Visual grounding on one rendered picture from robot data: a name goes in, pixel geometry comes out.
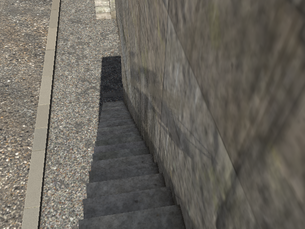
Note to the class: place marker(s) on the stairs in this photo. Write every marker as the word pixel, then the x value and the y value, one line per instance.
pixel 102 9
pixel 125 189

